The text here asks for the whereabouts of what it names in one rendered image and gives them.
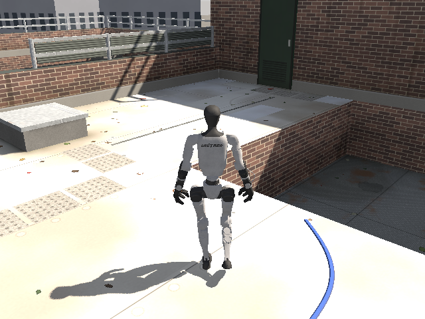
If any robot right foot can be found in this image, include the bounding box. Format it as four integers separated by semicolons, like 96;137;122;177
222;259;232;269

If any robot left hand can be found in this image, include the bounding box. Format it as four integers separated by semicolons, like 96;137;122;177
173;189;189;205

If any robot right shin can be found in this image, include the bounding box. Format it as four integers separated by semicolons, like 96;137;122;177
222;217;232;261

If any left robot forearm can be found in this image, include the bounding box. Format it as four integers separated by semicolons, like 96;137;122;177
175;161;188;191

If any right robot forearm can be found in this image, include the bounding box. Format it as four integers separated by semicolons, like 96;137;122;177
238;160;252;189

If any robot left upper arm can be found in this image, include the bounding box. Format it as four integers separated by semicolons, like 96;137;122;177
181;134;199;171

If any robot right upper arm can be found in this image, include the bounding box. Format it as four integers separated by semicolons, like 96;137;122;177
226;134;245;171

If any robot right hand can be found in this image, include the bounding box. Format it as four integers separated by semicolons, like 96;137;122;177
238;187;254;203

